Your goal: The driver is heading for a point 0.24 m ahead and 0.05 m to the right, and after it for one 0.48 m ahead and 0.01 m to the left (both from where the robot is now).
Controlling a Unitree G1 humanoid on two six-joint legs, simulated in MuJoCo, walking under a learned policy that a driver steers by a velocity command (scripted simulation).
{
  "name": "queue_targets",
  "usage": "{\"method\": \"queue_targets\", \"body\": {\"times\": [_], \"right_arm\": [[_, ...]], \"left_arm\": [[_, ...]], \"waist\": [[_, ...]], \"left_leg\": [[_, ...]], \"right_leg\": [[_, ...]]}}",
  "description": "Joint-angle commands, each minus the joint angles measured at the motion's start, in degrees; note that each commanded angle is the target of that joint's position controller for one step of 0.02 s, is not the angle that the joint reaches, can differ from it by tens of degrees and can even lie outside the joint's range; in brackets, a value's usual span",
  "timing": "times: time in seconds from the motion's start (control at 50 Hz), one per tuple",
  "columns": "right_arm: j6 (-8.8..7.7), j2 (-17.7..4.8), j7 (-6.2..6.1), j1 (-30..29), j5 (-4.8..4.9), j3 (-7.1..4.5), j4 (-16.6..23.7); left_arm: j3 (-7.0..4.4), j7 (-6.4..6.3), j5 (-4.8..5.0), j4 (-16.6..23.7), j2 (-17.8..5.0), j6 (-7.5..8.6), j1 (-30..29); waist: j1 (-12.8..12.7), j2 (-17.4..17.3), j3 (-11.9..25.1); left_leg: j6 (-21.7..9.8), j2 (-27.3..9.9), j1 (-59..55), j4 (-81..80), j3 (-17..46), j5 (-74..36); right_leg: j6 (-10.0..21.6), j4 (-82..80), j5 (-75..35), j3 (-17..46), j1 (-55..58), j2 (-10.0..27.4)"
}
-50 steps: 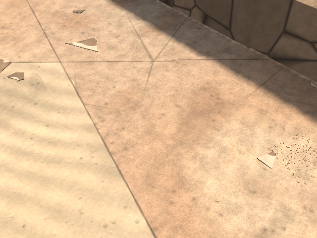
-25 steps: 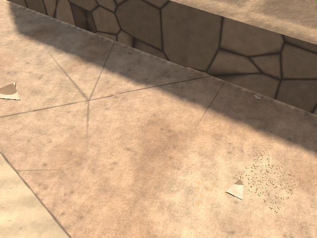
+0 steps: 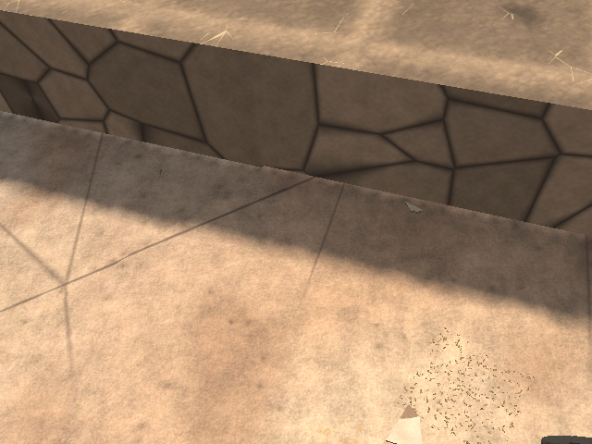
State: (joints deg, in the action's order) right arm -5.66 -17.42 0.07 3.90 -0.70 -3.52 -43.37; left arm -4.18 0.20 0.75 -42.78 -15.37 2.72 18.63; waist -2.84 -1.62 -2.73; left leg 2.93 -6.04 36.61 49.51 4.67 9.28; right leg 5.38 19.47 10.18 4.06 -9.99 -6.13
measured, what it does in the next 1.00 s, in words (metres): walks ahead: left foot, then right foot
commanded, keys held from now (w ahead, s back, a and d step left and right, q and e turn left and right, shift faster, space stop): w+e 0.22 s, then w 0.20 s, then no key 0.58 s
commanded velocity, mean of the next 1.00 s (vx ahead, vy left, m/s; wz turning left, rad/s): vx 0.32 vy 0.00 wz -0.27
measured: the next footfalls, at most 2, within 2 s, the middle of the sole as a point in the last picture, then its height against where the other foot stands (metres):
left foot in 0.22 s outside the picture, level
right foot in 0.66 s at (401, 438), level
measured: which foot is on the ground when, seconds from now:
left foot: up 0.00-0.20, down 0.22-0.68, up 0.70-0.94, down 0.96-1.00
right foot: down 0.00-0.22, up 0.24-0.64, down 0.66-1.00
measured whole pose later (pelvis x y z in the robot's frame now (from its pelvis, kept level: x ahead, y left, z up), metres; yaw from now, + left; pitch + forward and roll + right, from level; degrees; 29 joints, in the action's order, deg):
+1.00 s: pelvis +0.41 -0.02 -0.01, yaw -13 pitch +0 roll -1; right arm 1.2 -15.1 -1.9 10.8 -1.4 -1.4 -51.7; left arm -1.7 -0.1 -1.2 -46.8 -12.8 0.5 8.1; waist 0.3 -0.8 -1.0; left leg 2.2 -3.6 16.1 31.9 1.5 15.1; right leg 1.6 28.4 9.7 -1.1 -18.4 -2.5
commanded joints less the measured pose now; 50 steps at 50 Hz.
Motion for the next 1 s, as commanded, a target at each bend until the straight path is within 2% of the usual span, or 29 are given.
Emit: {"method": "queue_targets", "body": {"times": [0.02,0.12,0.16,0.2,0.22,0.24,0.26,0.28,0.3,0.32,0.34,0.38,0.44,0.5,0.58,0.64,0.66,0.68,0.7,0.72,0.74,0.76,0.78,0.82,0.9,0.94,0.96,0.98,1.0], "right_arm": [[-0.38,-2.25,0.32,-4.30,0.09,-0.17,4.14],[-1.23,-4.65,1.35,-8.38,1.20,-0.75,6.21],[-1.81,-6.05,1.57,-6.46,1.26,-1.32,5.94],[-2.40,-7.97,1.14,2.27,0.78,-2.59,3.75],[-2.58,-10.86,0.69,10.66,-0.23,-3.42,2.93],[-1.74,-15.45,0.86,16.55,-0.80,-4.58,0.67],[-1.55,-10.38,1.40,16.27,0.72,-3.47,0.71],[-1.26,-6.68,1.33,13.79,0.97,-2.46,1.17],[-0.83,-5.52,1.32,10.92,0.40,-1.91,1.46],[-0.53,-4.10,1.37,9.21,0.06,-1.43,1.05],[-0.66,-3.86,1.20,8.47,-0.45,-1.13,0.69],[-1.00,-3.23,1.18,8.83,0.20,-1.00,-0.24],[-1.14,-6.10,0.94,9.44,0.93,-1.63,-1.56],[-0.10,-7.66,0.42,9.26,1.00,-1.84,-2.49],[1.21,-8.20,0.12,12.68,1.79,-1.63,-4.74],[1.70,-8.13,-0.16,11.11,2.32,-1.47,-5.28],[1.46,-6.40,-0.12,12.55,1.56,-0.82,-5.46],[0.96,-2.89,0.08,16.05,-0.53,0.65,-4.44],[1.39,-0.42,0.40,22.28,-0.08,1.93,-6.11],[2.39,-5.17,0.48,20.21,1.06,0.71,-6.80],[3.31,-6.11,0.23,16.17,1.68,0.31,-5.84],[4.31,-5.52,-0.42,13.93,1.36,0.23,-5.77],[5.36,-5.42,-1.10,13.25,0.82,0.03,-5.70],[6.53,-3.72,-1.87,14.78,0.57,0.30,-6.57],[6.83,-2.18,-2.28,13.33,-0.11,0.84,-7.47],[6.83,-2.18,-2.03,12.04,-1.08,1.01,-7.37],[6.61,-3.49,-2.10,10.68,-1.67,1.01,-6.40],[6.54,-6.41,-2.34,9.43,-1.22,0.69,-5.47],[6.46,-7.75,-2.25,7.69,-0.42,0.06,-6.71]], "left_arm": [[-2.84,-1.07,0.35,4.20,-10.55,0.76,-1.53],[-2.85,-1.32,0.86,2.52,-9.89,0.05,2.46],[-2.98,-1.60,0.63,2.58,-9.97,-0.33,2.05],[-2.26,-1.50,0.35,3.24,-7.91,-0.59,0.88],[-0.94,-1.24,-0.42,4.32,-4.58,-0.46,0.94],[0.16,-1.20,1.20,5.66,-0.92,0.12,9.24],[-0.46,-1.42,1.81,4.02,-6.19,0.29,9.75],[-1.29,-1.40,1.56,4.10,-9.39,0.17,4.17],[-1.27,-1.53,0.85,4.79,-9.23,0.06,0.41],[-1.30,-1.43,-0.12,5.63,-8.45,0.27,-2.91],[-1.29,-1.10,0.21,6.04,-7.40,0.32,-2.48],[-0.89,-0.64,0.51,5.75,-5.55,0.16,-1.78],[0.14,-0.44,-0.47,7.38,-3.49,0.20,-6.23],[0.99,0.13,-0.72,7.70,-2.00,0.87,-9.36],[0.61,0.91,-0.47,8.61,-3.28,0.95,-13.70],[-0.74,0.77,-1.49,6.63,-5.93,0.91,-8.28],[-1.64,0.19,-1.89,5.83,-8.87,0.86,-4.88],[-2.03,-0.45,-3.36,6.07,-12.67,0.42,-1.05],[-0.76,-0.30,-3.01,5.67,-9.45,-0.27,-1.11],[-0.03,0.32,-1.70,5.32,-6.46,-0.82,-2.00],[0.32,0.58,-1.07,5.23,-5.68,-0.90,-5.51],[0.60,0.71,-1.17,5.17,-5.35,-0.80,-8.78],[0.57,0.73,-1.45,5.23,-5.56,-0.81,-11.91],[0.21,0.49,-2.49,4.70,-6.10,-0.92,-15.31],[0.59,-0.39,-2.10,2.45,-5.06,-1.08,-16.25],[1.08,-0.52,-1.46,0.82,-3.95,-1.30,-15.13],[1.39,-0.49,-1.75,-0.54,-3.12,-1.37,-13.18],[1.36,-0.43,-2.26,-1.07,-3.25,-1.47,-11.97],[1.17,-0.81,-1.97,-1.22,-2.91,-1.68,-11.09]], "waist": [[0.24,5.08,1.76],[-1.11,6.67,1.81],[0.31,8.25,2.18],[4.97,8.60,6.30],[8.53,3.59,14.16],[5.23,-16.06,21.84],[6.19,-13.20,19.16],[7.56,-7.45,11.64],[6.89,-3.27,7.54],[6.35,-1.58,3.74],[4.52,-4.25,3.26],[3.61,-5.00,3.29],[3.74,-3.10,1.56],[4.32,-2.99,2.80],[5.62,-4.26,4.59],[1.44,-3.27,7.28],[0.27,-0.35,9.73],[1.00,9.32,17.04],[2.29,16.81,24.24],[1.19,11.74,22.14],[1.70,9.35,15.61],[2.54,6.84,12.11],[3.95,6.77,9.83],[6.03,9.40,8.67],[5.81,9.12,9.46],[5.98,7.46,7.73],[5.46,6.11,5.54],[3.73,2.02,3.05],[1.83,-5.13,0.95]], "left_leg": [[1.09,3.41,-5.92,-12.32,-2.22,-12.03],[-0.31,5.19,-8.91,-20.93,0.07,-13.11],[-1.76,5.32,-11.11,-21.82,0.25,-7.81],[-4.55,5.00,-23.77,-24.58,-0.95,-6.17],[-8.05,-3.67,-38.21,-23.28,7.06,-2.91],[-17.50,-16.23,-56.86,-28.74,33.74,11.06],[-17.59,-17.27,-56.04,-32.62,41.55,24.29],[-15.24,-14.72,-49.36,-33.57,33.08,23.42],[-13.86,-12.27,-42.65,-33.83,25.60,16.20],[-13.34,-9.56,-36.60,-35.14,19.83,9.03],[-13.64,-8.73,-33.20,-35.99,16.82,4.59],[-14.45,-7.26,-30.85,-38.04,12.33,-0.16],[-16.13,-7.97,-29.52,-40.28,7.89,-10.55],[-14.15,-5.14,-27.51,-38.18,-0.72,-28.69],[-11.85,-5.18,-30.93,-34.16,-2.31,-29.57],[-8.85,-3.73,-30.56,-25.25,-2.60,-29.03],[-6.38,-0.68,-27.54,-18.22,-4.53,-24.08],[-2.86,3.65,-16.34,-3.91,-6.83,-1.37],[-0.48,5.85,-10.19,7.96,-3.18,29.55],[0.05,4.01,-8.66,11.64,-0.24,31.22],[0.32,2.92,-5.55,12.59,-1.11,29.31],[0.64,1.72,-5.66,10.98,-1.25,26.52],[1.14,0.81,-8.77,7.86,-1.06,23.57],[1.77,1.51,-16.87,1.49,-2.69,18.45],[0.66,2.80,-26.07,-12.65,-4.14,5.81],[-0.99,3.48,-30.81,-20.58,-4.59,-0.33],[-2.21,1.13,-31.49,-23.58,-1.88,-2.04],[-4.02,-2.09,-28.62,-25.81,0.78,0.79],[-5.58,-0.83,-19.35,-27.28,0.36,14.37]], "right_leg": [[8.09,-7.02,-9.29,9.06,-5.25,10.91],[6.18,-1.75,-2.97,15.39,-0.07,13.43],[5.41,1.91,-4.27,18.50,2.46,14.64],[2.99,10.46,-8.99,17.59,1.04,11.28],[0.87,25.65,-3.34,13.33,-5.32,7.73],[-3.33,44.70,20.97,5.65,-25.40,-0.26],[-3.94,53.00,22.95,7.43,-33.04,3.57],[-4.16,55.09,17.72,6.96,-34.96,5.41],[-4.34,54.31,13.93,4.81,-33.48,7.22],[-4.12,50.96,11.40,4.50,-32.30,8.48],[-3.96,48.87,9.51,4.55,-29.75,9.90],[-4.10,44.21,9.13,3.08,-27.35,10.78],[-5.15,34.27,5.32,0.58,-28.14,11.90],[-5.92,22.47,-4.08,-2.67,-20.92,10.28],[-4.94,13.69,-11.02,-3.11,-15.48,7.62],[-1.95,6.15,-15.09,-3.88,-4.07,5.65],[-0.15,5.05,-28.41,-1.63,3.69,8.78],[5.78,10.35,-51.92,10.77,19.06,21.17],[14.15,8.89,-52.85,21.60,23.89,29.84],[12.91,6.32,-39.95,20.98,18.86,26.72],[10.62,4.24,-31.45,17.44,13.58,24.12],[9.05,2.20,-25.63,15.24,7.70,22.43],[7.85,-0.15,-20.56,12.99,1.25,21.04],[6.98,-2.77,-15.66,8.64,-7.48,18.15],[6.01,-3.36,-2.66,5.71,-10.69,16.26],[2.55,-3.38,12.05,5.00,-13.34,13.99],[-0.37,-3.08,17.72,4.58,-14.96,12.26],[-2.74,-0.83,18.88,2.77,-14.76,9.81],[-4.42,0.66,13.22,-1.07,-9.37,6.91]]}}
